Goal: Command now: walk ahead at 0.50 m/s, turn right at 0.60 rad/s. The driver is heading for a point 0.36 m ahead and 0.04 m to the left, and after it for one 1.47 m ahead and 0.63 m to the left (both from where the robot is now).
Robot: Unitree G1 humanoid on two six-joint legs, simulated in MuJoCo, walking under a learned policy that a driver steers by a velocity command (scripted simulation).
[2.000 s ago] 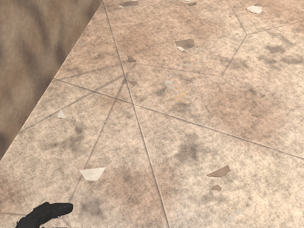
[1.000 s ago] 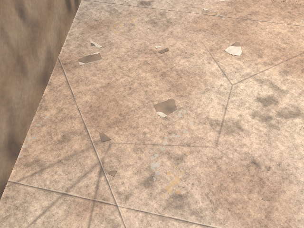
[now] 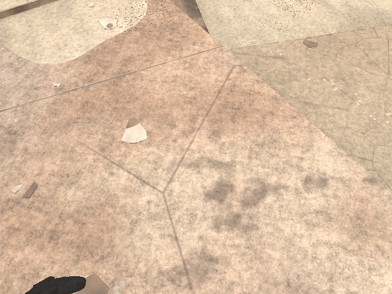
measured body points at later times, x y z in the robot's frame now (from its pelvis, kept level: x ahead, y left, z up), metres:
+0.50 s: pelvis +0.29 -0.04 +0.01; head +0.31 -0.05 +0.45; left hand +0.38 +0.23 -0.10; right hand +0.44 -0.30 -0.10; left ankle +0.50 +0.09 -0.69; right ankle +0.18 -0.12 -0.73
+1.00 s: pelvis +0.59 -0.02 +0.01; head +0.62 +0.00 +0.46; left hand +0.76 +0.26 -0.07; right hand +0.71 -0.29 -0.10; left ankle +0.51 +0.07 -0.73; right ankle +0.79 -0.15 -0.70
